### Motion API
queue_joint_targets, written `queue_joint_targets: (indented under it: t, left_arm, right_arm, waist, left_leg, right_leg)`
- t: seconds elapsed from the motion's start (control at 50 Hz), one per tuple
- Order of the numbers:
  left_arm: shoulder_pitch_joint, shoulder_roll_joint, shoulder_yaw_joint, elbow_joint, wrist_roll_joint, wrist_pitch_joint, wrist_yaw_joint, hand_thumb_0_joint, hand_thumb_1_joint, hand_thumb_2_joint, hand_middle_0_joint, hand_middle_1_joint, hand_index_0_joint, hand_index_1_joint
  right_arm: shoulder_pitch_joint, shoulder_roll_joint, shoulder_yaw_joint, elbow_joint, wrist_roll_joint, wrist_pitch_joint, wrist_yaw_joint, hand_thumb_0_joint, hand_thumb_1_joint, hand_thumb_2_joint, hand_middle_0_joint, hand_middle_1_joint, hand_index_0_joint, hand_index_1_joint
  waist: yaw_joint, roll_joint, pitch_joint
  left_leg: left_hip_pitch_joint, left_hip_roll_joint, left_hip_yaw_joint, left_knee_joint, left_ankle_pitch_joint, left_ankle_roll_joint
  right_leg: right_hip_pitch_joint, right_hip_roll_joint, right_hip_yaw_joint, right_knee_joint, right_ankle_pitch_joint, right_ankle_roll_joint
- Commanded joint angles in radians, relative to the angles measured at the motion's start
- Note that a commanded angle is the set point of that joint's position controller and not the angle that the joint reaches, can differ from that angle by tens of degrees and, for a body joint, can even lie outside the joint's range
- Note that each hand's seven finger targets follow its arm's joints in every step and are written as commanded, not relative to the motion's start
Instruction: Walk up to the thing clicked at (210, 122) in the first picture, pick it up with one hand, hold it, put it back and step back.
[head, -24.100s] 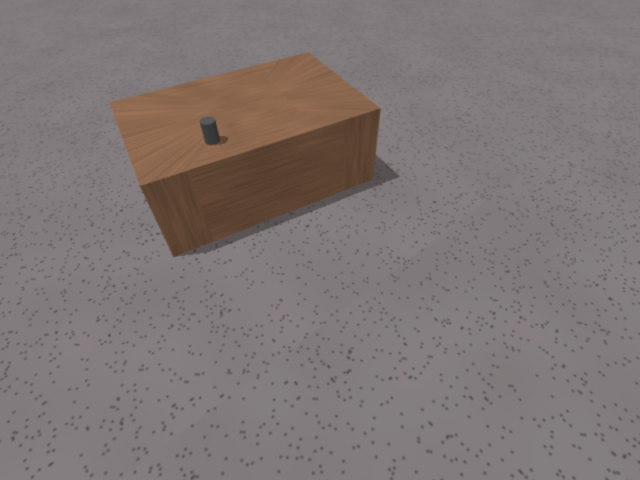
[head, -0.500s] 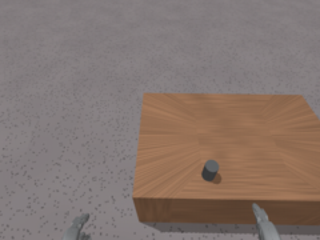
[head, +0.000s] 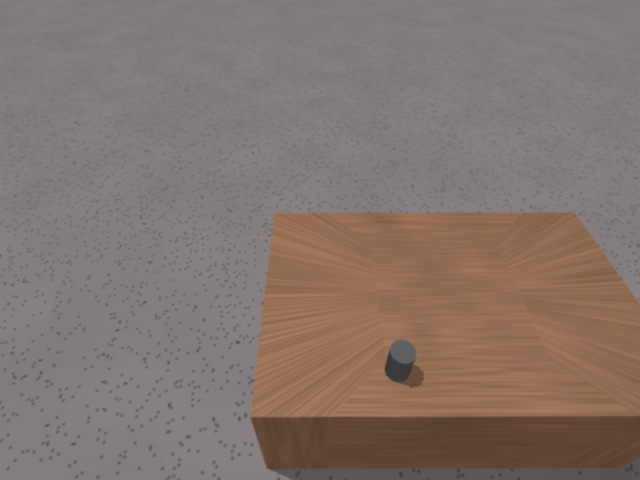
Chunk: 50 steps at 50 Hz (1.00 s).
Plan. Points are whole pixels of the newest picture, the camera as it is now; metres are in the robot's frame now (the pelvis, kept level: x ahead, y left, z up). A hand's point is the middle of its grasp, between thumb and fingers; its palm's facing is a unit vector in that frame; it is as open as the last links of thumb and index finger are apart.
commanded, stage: home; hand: right
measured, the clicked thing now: (399, 361) +0.46 -0.16 -0.34
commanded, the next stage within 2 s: stand in 1.02 s
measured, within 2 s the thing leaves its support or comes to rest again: neither
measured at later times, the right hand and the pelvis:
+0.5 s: hand out of the picture +0.01 -0.25 -0.15, palm faces -0.02 +0.93 -0.36, open 17.4 cm; pelvis -0.02 +0.00 +0.00, yaw -1 degrees
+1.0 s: hand out of the picture +0.05 -0.24 -0.15, palm faces -0.02 +0.93 -0.36, open 17.4 cm; pelvis -0.01 +0.01 +0.01, yaw +0 degrees
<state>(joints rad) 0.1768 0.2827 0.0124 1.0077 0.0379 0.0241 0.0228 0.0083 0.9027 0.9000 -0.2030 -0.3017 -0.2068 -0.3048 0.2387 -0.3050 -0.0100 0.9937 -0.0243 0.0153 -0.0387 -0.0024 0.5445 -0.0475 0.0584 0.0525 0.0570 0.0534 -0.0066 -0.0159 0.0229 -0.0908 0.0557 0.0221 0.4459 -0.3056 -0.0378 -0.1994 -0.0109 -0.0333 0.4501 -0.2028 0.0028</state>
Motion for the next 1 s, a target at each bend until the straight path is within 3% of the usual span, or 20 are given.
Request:
queue_joint_targets:
  t: [0.0,0.02,0.1,0.14,0.18,0.28,0.34,0.38,0.4,0.42,0.44,0.48,0.58,0.66,0.9,0.98]
  left_arm:
    - [-0.058,0.204,0.05,-0.041,-0.006,-0.026,0.004,0.0,0.897,0.902,-0.201,-0.304,-0.201,-0.304]
    - [-0.048,0.205,0.051,-0.028,-0.008,-0.024,0.002,0.0,0.897,0.902,-0.201,-0.304,-0.2,-0.304]
    - [-0.06,0.213,0.051,-0.003,-0.006,-0.027,-0.002,0.0,0.897,0.902,-0.201,-0.303,-0.2,-0.303]
    - [-0.058,0.219,0.049,0.013,-0.004,-0.026,-0.003,0.0,0.897,0.902,-0.2,-0.303,-0.2,-0.303]
    - [-0.079,0.226,0.049,0.015,-0.006,-0.028,-0.005,0.0,0.897,0.902,-0.2,-0.303,-0.2,-0.303]
    - [-0.071,0.231,0.044,0.034,-0.009,-0.029,-0.011,0.0,0.897,0.902,-0.2,-0.303,-0.2,-0.303]
    - [-0.077,0.225,0.039,0.041,-0.013,-0.032,-0.011,0.0,0.897,0.902,-0.2,-0.303,-0.2,-0.303]
    - [-0.056,0.232,0.037,0.057,-0.012,-0.033,-0.011,0.0,0.897,0.902,-0.201,-0.303,-0.2,-0.303]
    - [-0.076,0.24,0.039,0.053,-0.013,-0.033,-0.012,0.0,0.897,0.902,-0.2,-0.303,-0.2,-0.303]
    - [-0.057,0.234,0.037,0.061,-0.014,-0.032,-0.012,0.0,0.897,0.902,-0.2,-0.302,-0.2,-0.302]
    - [-0.062,0.236,0.035,0.061,-0.015,-0.033,-0.012,0.0,0.897,0.902,-0.2,-0.303,-0.2,-0.303]
    - [-0.045,0.24,0.033,0.071,-0.014,-0.033,-0.012,0.0,0.897,0.902,-0.2,-0.303,-0.2,-0.303]
    - [-0.044,0.234,0.026,0.078,-0.017,-0.034,-0.011,0.0,0.897,0.902,-0.2,-0.302,-0.2,-0.302]
    - [-0.068,0.25,0.026,0.072,-0.018,-0.038,-0.011,0.0,0.896,0.901,-0.2,-0.301,-0.2,-0.301]
    - [-0.071,0.239,0.02,0.079,-0.02,-0.043,-0.009,0.0,0.896,0.901,-0.2,-0.301,-0.2,-0.301]
    - [-0.075,0.237,0.018,0.085,-0.022,-0.041,-0.01,0.0,0.896,0.901,-0.2,-0.301,-0.2,-0.301]
  right_arm:
    - [-0.027,-0.205,-0.042,-0.036,-0.006,-0.033,-0.01,0.0,0.566,-0.04,0.048,0.047,0.048,0.047]
    - [-0.038,-0.195,-0.039,-0.026,-0.006,-0.032,-0.009,0.0,0.548,-0.05,0.05,0.05,0.05,0.05]
    - [-0.039,-0.204,-0.037,-0.005,-0.006,-0.033,-0.006,0.0,0.57,-0.038,0.048,0.047,0.048,0.047]
    - [-0.046,-0.199,-0.033,0.005,-0.007,-0.028,-0.003,0.0,0.553,-0.048,0.05,0.05,0.05,0.05]
    - [-0.023,-0.199,-0.032,0.017,-0.006,-0.027,0.0,0.0,0.55,-0.05,0.05,0.05,0.05,0.05]
    - [-0.034,-0.215,-0.031,0.026,-0.008,-0.029,0.006,0.0,0.538,-0.056,0.051,0.052,0.051,0.052]
    - [-0.037,-0.217,-0.028,0.03,-0.005,-0.033,0.006,0.0,0.549,-0.05,0.05,0.05,0.05,0.05]
    - [-0.042,-0.213,-0.025,0.034,-0.003,-0.035,0.007,0.0,0.556,-0.046,0.05,0.049,0.049,0.049]
    - [-0.029,-0.214,-0.024,0.037,-0.006,-0.035,0.006,0.0,0.571,-0.037,0.048,0.047,0.048,0.047]
    - [-0.045,-0.221,-0.025,0.037,-0.003,-0.036,0.007,0.0,0.548,-0.051,0.05,0.051,0.05,0.051]
    - [-0.043,-0.217,-0.023,0.037,-0.003,-0.038,0.006,0.0,0.558,-0.045,0.049,0.049,0.049,0.049]
    - [-0.051,-0.22,-0.022,0.038,0.0,-0.037,0.008,0.0,0.55,-0.05,0.05,0.05,0.05,0.05]
    - [-0.051,-0.222,-0.021,0.05,0.003,-0.039,0.009,0.0,0.545,-0.053,0.051,0.051,0.051,0.051]
    - [-0.05,-0.225,-0.022,0.054,0.003,-0.035,0.011,0.0,0.555,-0.048,0.05,0.05,0.05,0.05]
    - [-0.095,-0.237,-0.024,0.055,0.009,-0.042,0.013,0.0,0.558,-0.046,0.05,0.049,0.05,0.049]
    - [-0.1,-0.239,-0.024,0.065,0.009,-0.039,0.013,0.0,0.575,-0.036,0.048,0.047,0.048,0.047]
  waist:
    - [0.005,0.033,-0.003]
    - [0.018,0.018,0.007]
    - [0.016,0.015,0.003]
    - [0.02,-0.006,0.049]
    - [0.008,-0.011,0.038]
    - [0.015,0.0,0.025]
    - [0.014,0.02,0.002]
    - [0.019,0.007,0.026]
    - [0.008,0.018,0.023]
    - [0.022,0.023,0.027]
    - [0.016,0.029,0.013]
    - [0.022,0.015,0.018]
    - [0.02,0.014,0.019]
    - [0.008,0.006,0.023]
    - [0.011,0.021,-0.023]
    - [0.014,0.026,0.002]
  left_leg:
    - [-0.115,0.061,-0.053,-0.116,0.162,0.038]
    - [-0.111,0.056,-0.053,-0.122,0.123,0.035]
    - [-0.097,0.061,-0.056,-0.14,0.1,0.038]
    - [-0.116,0.051,-0.05,-0.138,0.027,0.039]
    - [-0.101,0.057,-0.052,-0.137,0.041,0.044]
    - [-0.112,0.053,-0.057,-0.15,-0.034,0.045]
    - [-0.106,0.068,-0.064,-0.155,0.027,0.052]
    - [-0.102,0.062,-0.065,-0.16,-0.002,0.048]
    - [-0.126,0.069,-0.067,-0.17,-0.002,0.05]
    - [-0.119,0.07,-0.071,-0.172,-0.008,0.05]
    - [-0.116,0.075,-0.073,-0.175,0.021,0.052]
    - [-0.108,0.068,-0.07,-0.172,-0.002,0.049]
    - [-0.095,0.073,-0.071,-0.172,0.042,0.052]
    - [-0.1,0.064,-0.06,-0.161,0.039,0.052]
    - [-0.049,0.081,-0.071,-0.168,0.196,0.053]
    - [-0.056,0.078,-0.071,-0.181,0.152,0.051]
  right_leg:
    - [0.114,-0.082,0.107,-0.104,0.136,-0.014]
    - [0.095,-0.08,0.107,-0.118,0.094,-0.011]
    - [0.09,-0.081,0.11,-0.134,0.073,-0.009]
    - [0.046,-0.084,0.124,-0.17,-0.026,-0.003]
    - [0.043,-0.085,0.129,-0.172,-0.022,-0.007]
    - [0.027,-0.082,0.135,-0.182,-0.077,-0.003]
    - [0.061,-0.087,0.13,-0.159,0.006,-0.008]
    - [0.033,-0.085,0.132,-0.17,-0.028,-0.003]
    - [0.059,-0.084,0.128,-0.154,0.002,-0.005]
    - [0.05,-0.084,0.127,-0.152,0.002,-0.004]
    - [0.066,-0.088,0.125,-0.143,0.037,-0.007]
    - [0.048,-0.085,0.125,-0.152,0.002,-0.004]
    - [0.055,-0.09,0.124,-0.147,0.038,-0.008]
    - [0.045,-0.096,0.135,-0.167,0.01,-0.006]
    - [0.098,-0.106,0.11,-0.136,0.18,-0.007]
    - [0.077,-0.103,0.107,-0.151,0.131,-0.003]
